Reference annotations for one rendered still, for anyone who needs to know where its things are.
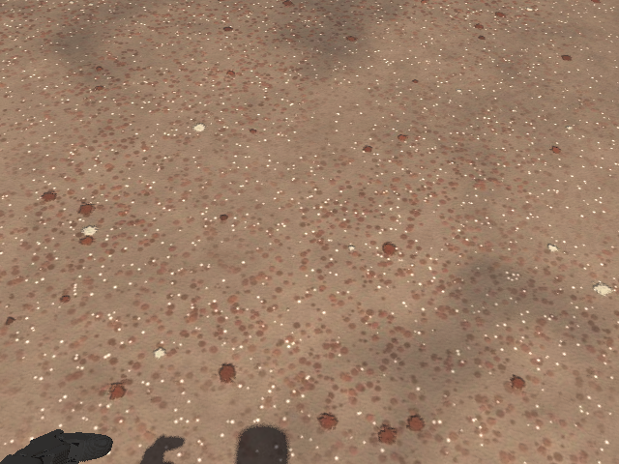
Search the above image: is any left robot hand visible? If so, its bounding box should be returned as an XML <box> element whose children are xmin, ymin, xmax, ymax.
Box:
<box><xmin>0</xmin><ymin>429</ymin><xmax>113</xmax><ymax>464</ymax></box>

